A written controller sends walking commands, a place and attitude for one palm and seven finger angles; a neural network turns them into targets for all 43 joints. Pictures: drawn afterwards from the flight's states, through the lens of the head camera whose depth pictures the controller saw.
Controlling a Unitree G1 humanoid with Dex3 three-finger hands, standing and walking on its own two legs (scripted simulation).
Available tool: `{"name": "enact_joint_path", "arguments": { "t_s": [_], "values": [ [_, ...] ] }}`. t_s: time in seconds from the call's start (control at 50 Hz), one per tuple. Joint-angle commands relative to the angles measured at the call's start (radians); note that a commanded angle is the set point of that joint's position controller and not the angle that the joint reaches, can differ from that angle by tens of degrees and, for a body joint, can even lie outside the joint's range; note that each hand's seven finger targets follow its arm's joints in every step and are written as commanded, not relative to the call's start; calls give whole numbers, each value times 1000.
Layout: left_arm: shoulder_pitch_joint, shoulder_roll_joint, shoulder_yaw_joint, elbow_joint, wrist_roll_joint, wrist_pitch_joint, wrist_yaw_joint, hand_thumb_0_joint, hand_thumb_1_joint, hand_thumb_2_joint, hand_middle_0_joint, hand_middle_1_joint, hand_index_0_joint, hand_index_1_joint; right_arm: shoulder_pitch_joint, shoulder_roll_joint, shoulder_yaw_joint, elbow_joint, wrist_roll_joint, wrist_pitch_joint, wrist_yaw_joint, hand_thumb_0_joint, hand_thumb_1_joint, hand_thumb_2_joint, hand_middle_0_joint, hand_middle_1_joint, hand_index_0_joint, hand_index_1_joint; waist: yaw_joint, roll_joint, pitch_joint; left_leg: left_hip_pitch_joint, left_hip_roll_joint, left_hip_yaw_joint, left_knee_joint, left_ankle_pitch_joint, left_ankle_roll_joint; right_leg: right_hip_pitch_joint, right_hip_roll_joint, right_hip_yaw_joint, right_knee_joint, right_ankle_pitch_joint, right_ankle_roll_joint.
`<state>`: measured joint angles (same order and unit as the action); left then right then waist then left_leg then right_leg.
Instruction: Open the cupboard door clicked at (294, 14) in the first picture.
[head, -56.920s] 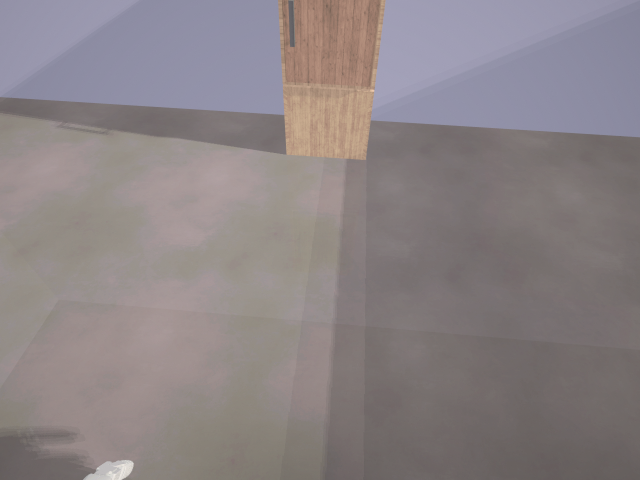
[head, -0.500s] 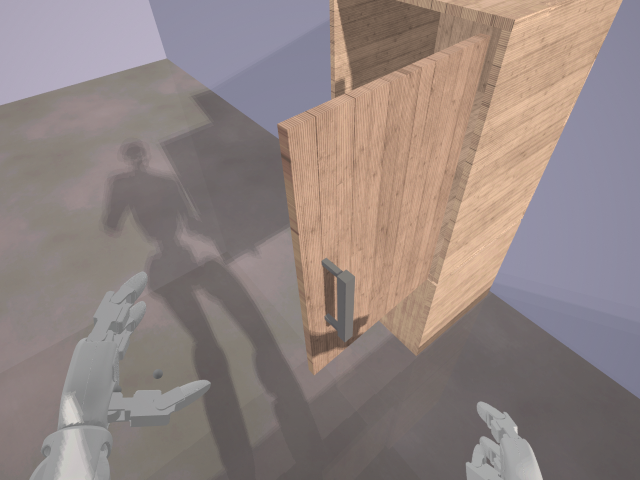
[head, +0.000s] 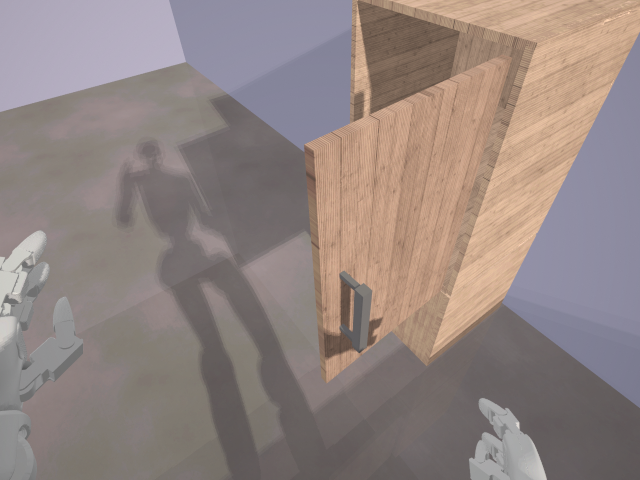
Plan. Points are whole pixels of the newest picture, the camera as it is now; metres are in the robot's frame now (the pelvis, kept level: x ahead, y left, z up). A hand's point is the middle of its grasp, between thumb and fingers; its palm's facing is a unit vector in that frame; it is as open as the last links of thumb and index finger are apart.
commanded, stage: draw the hand back to the body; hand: left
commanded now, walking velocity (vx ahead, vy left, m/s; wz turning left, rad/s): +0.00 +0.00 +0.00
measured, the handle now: (353, 313) +0.41 +0.01 -0.09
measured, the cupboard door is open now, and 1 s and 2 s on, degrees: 93 93 93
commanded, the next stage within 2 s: step back with the hand held close in 0.22 s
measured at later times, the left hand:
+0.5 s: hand (75, 339) +0.19 +0.26 +0.16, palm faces +0.42 -0.77 -0.49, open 7.4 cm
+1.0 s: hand (12, 425) +0.12 +0.28 +0.15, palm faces +0.40 -0.77 -0.50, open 7.4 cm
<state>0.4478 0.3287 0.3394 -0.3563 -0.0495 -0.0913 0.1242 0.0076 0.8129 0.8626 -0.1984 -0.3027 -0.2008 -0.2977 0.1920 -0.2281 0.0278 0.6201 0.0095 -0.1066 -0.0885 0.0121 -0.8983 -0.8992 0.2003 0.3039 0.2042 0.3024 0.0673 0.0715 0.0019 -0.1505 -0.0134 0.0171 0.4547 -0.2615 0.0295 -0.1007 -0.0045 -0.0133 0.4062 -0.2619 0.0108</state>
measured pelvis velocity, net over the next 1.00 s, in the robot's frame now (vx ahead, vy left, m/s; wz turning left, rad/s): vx -0.08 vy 0.01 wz -0.01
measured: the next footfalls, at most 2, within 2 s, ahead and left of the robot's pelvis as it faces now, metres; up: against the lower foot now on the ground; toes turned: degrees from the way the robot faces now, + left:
right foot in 1.66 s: -0.37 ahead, -0.10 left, +0.00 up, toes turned +2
left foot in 1.78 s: -0.11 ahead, +0.10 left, +0.00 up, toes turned +5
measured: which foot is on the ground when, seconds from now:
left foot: down 0.00-1.00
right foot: down 0.00-1.00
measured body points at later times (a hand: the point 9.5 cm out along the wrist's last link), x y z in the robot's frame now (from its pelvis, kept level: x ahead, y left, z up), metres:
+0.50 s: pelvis -0.01 -0.01 +0.00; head +0.00 -0.03 +0.45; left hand +0.16 +0.30 +0.19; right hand +0.17 -0.24 -0.08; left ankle -0.01 +0.10 -0.74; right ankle -0.02 -0.13 -0.74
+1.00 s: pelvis -0.08 +0.01 -0.01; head -0.07 +0.02 +0.44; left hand +0.09 +0.32 +0.17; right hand +0.10 -0.23 -0.08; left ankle -0.01 +0.10 -0.74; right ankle -0.02 -0.13 -0.74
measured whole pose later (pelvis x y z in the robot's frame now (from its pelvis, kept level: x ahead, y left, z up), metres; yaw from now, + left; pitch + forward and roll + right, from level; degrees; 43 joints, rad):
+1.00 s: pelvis -0.08 +0.01 -0.01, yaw +0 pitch -1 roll -2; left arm 0.55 0.41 0.42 -0.46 -0.01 -0.20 0.13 0.01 0.89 0.90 -0.21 -0.30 -0.21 -0.30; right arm 0.19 -0.23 0.01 0.54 0.02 -0.05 -0.10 0.01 -0.90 -0.90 0.20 0.30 0.20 0.30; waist 0.01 0.02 0.04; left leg -0.36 0.00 0.02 0.54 -0.19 0.05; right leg -0.29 0.01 -0.01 0.46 -0.15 0.03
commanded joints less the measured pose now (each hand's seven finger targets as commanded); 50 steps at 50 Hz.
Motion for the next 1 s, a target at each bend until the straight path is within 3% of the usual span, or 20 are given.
{"name": "enact_joint_path", "arguments": {
  "t_s": [0.0, 0.06, 0.1, 0.26, 0.28, 0.3, 0.32, 0.34, 0.36, 0.38, 0.42, 0.46, 0.52, 0.62, 0.66, 0.74, 0.76, 0.86, 0.94, 0.98],
  "values": [
    [-89, 188, 90, -222, 4, -64, 11, 0, 900, 900, -200, -300, -200, -300, -113, -108, -45, -158, -8, -53, -12, 0, -900, -900, 200, 300, 200, 300, -10, -27, -100, 62, 34, -1, -87, 236, -13, 2, 17, -27, -58, 194, -16],
    [-96, 228, 121, -274, 10, -70, 17, 0, 900, 900, -200, -300, -200, -300, -120, -103, -38, -152, -11, -63, -13, 0, -900, -900, 200, 300, 200, 300, -3, 14, -125, 65, 29, -4, -85, 268, -18, 30, 16, -27, -58, 220, -21],
    [-87, 217, 111, -288, 13, -72, 19, 0, 900, 900, -200, -300, -200, -300, -120, -93, -34, -147, -10, -71, -13, 0, -900, -900, 200, 300, 200, 300, -7, 62, -103, 64, 30, -6, -90, 267, -24, 18, 15, -28, -60, 210, -22],
    [-51, 170, 92, -179, -1, -59, 3, 0, 900, 900, -200, -300, -200, -300, -123, -100, -44, -135, -7, -63, -10, 0, -900, -900, 200, 300, 200, 300, -12, -38, -10, 43, 35, 4, -103, 213, -18, -13, 24, -28, -95, 183, -17],
    [-54, 165, 85, -185, -1, -61, 2, 0, 900, 900, -200, -300, -200, -300, -118, -99, -44, -137, -7, -62, -7, 0, -900, -900, 200, 300, 200, 300, -14, -19, -18, 47, 36, 3, -108, 207, -19, -12, 21, -28, -91, 173, -17],
    [-63, 173, 90, -192, -1, -63, 2, 0, 900, 900, -200, -300, -200, -300, -119, -101, -46, -137, -8, -61, -8, 0, -900, -900, 200, 300, 200, 300, -12, -18, -28, 50, 33, 4, -107, 205, -17, -8, 21, -26, -92, 176, -17],
    [-126, 241, 147, -291, -2, -77, 9, 0, 900, 900, -200, -300, -200, -300, -128, -103, -47, -147, -8, -66, -10, 0, -900, -900, 200, 300, 200, 300, -4, -6, -81, 67, 31, 2, -104, 213, -15, 16, 21, -22, -90, 187, -18],
    [-149, 344, 255, -294, 1, -116, 12, 0, 900, 900, -200, -300, -200, -300, -117, -136, -47, -169, -1, -45, -12, 0, -900, -900, 200, 300, 200, 300, -55, -26, -1, -8, 38, -8, -69, 148, 7, -78, -14, 42, -134, 226, -14],
    [-141, 346, 261, -277, 7, -131, 9, 0, 900, 900, -200, -300, -200, -300, -121, -125, -46, -160, -4, -32, -13, 0, -900, -900, 200, 300, 200, 300, -47, -26, -11, -27, 29, -22, -60, 129, 5, -66, -30, 43, -134, 245, -18],
    [-35, 264, 200, -217, 5, -121, 1, 0, 900, 900, -200, -300, -200, -300, -132, -120, -49, -161, -9, -24, -16, 0, -900, -900, 200, 300, 200, 300, -54, -49, -4, -15, 31, -23, -51, 159, 4, -85, -36, 57, -130, 281, -20],
    [22, 217, 158, -216, 4, -122, -3, 0, 900, 900, -200, -300, -200, -300, -124, -121, -52, -170, -8, -12, -11, 0, -900, -900, 200, 300, 200, 300, -57, -39, -53, -2, 37, -10, -41, 206, 1, -76, -42, 48, -110, 311, -16],
    [61, 207, 150, -216, 2, -123, 0, 0, 900, 900, -200, -300, -200, -300, -119, -128, -58, -174, -8, -1, -13, 0, -900, -900, 200, 300, 200, 300, -56, -4, -105, 5, 42, -10, -40, 303, -3, -39, -39, 26, -79, 382, -14],
    [88, 239, 176, -242, -1, -120, 8, 0, 900, 900, -200, -300, -200, -300, -111, -131, -70, -186, 0, 20, -15, 0, -900, -900, 200, 300, 200, 300, -59, -42, -182, 32, 52, 2, -23, 401, -4, -17, -32, 16, -41, 480, -3],
    [97, 282, 215, -287, -4, -119, 20, 0, 900, 900, -200, -300, -200, -300, -124, -126, -76, -212, 6, 44, -22, 0, -900, -900, 200, 300, 200, 300, -55, -57, -196, -11, 55, -4, -23, 425, -5, -3, -22, 12, 0, 499, 1],
    [92, 303, 232, -301, -3, -122, 25, 0, 900, 900, -200, -300, -200, -300, -133, -126, -78, -214, 3, 45, -26, 0, -900, -900, 200, 300, 200, 300, -51, -33, -183, -38, 56, -8, -33, 375, -2, -12, -19, 18, -2, 456, 3],
    [99, 281, 211, -291, 0, -128, 29, 0, 900, 900, -200, -300, -200, -300, -120, -131, -77, -219, 7, 42, -24, 0, -900, -900, 200, 300, 200, 300, -57, -23, -129, -125, 63, -20, -64, 229, 7, -22, -7, 26, -4, 336, 7],
    [91, 280, 210, -304, 3, -133, 29, 0, 900, 900, -200, -300, -200, -300, -122, -138, -79, -220, 5, 38, -24, 0, -900, -900, 200, 300, 200, 300, -56, 7, -125, -150, 63, -27, -77, 177, 9, -13, -2, 25, -5, 300, 7],
    [82, 274, 215, -288, 20, -156, 34, 0, 900, 900, -200, -300, -200, -300, -112, -148, -78, -225, 5, 22, -23, 0, -900, -900, 200, 300, 200, 300, -60, 1, -64, -356, 81, -67, -146, -173, 37, 50, 15, 39, 24, 143, 10],
    [56, 259, 206, -296, 35, -177, 38, 0, 900, 900, -200, -300, -200, -300, -91, -151, -78, -228, 4, 5, -19, 0, -900, -900, 200, 300, 200, 300, -68, -13, -24, -451, 93, -88, -141, -342, 49, 26, 17, 65, 32, -13, 6],
    [29, 258, 205, -335, 43, -190, 39, 0, 900, 900, -200, -300, -200, -300, -87, -154, -76, -228, -2, -11, -21, 0, -900, -900, 200, 300, 200, 300, -69, 40, -24, -510, 117, -126, -182, -415, 57, 57, 36, 51, 85, -45, 9]
  ]
}}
